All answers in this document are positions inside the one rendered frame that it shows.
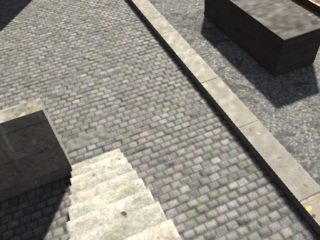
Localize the stairs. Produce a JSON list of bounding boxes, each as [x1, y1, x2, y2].
[[66, 148, 182, 240]]

